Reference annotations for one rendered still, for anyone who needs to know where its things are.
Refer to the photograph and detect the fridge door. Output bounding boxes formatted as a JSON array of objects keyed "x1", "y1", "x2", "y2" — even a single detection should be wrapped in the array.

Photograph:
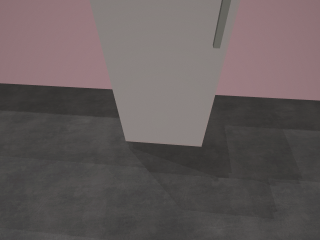
[{"x1": 90, "y1": 0, "x2": 238, "y2": 145}]

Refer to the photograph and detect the handle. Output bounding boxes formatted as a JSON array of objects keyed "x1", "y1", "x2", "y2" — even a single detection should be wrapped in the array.
[{"x1": 213, "y1": 0, "x2": 231, "y2": 49}]

